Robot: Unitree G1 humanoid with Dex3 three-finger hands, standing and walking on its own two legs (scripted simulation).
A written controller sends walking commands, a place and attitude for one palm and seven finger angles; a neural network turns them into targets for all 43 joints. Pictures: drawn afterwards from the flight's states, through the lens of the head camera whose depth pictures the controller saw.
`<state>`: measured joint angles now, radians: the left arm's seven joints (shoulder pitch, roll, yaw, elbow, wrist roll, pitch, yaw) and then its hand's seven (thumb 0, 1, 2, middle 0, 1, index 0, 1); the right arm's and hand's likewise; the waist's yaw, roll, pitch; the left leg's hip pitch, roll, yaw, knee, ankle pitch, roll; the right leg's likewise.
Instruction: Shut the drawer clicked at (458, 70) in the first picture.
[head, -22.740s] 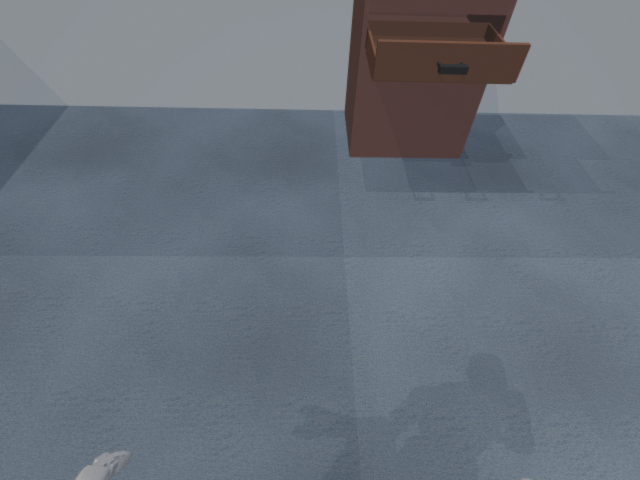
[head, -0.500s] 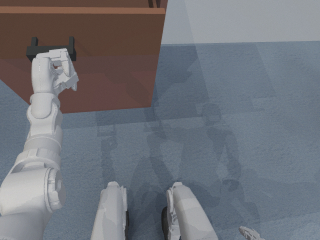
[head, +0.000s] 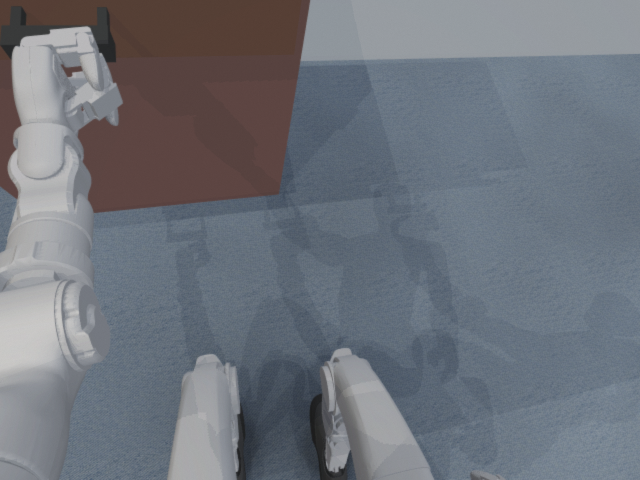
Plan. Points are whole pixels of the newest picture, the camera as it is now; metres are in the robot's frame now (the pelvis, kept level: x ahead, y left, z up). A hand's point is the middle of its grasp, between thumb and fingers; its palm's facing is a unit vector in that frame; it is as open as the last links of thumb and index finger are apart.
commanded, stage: push the drawer shut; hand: left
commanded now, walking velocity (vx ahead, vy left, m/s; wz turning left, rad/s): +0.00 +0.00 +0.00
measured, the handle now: (61, 30) +0.62 +0.25 +0.04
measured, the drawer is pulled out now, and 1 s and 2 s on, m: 0.04 0.00 0.00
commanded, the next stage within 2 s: pull the fist back off the drawer in 0.66 s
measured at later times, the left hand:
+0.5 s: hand (107, 52) +0.60 +0.20 +0.04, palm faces +0.12 -0.99 -0.05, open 3.4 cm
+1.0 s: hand (100, 48) +0.60 +0.21 +0.04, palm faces +0.09 -0.99 -0.07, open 3.5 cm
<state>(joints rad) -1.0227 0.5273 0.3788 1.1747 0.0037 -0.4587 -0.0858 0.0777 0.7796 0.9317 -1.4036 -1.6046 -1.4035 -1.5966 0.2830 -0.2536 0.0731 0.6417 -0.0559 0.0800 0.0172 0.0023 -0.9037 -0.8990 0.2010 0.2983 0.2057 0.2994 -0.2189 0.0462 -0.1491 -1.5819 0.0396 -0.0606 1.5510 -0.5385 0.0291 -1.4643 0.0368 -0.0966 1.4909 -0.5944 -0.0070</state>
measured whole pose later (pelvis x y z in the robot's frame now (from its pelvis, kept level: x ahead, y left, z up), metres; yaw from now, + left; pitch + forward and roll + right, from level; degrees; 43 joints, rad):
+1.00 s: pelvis -0.02 +0.00 -0.02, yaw -2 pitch +35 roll -10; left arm -1.32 0.76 0.34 1.28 0.09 -0.29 -0.11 0.12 0.67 0.96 -1.40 -1.61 -1.40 -1.60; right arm 0.33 -0.25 0.14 0.64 -0.07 0.02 0.00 0.00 -0.90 -0.90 0.20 0.30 0.21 0.30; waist -0.32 0.04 -0.11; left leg -1.73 0.05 -0.10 1.61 -0.51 0.03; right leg -1.59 0.05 -0.13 1.52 -0.55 0.00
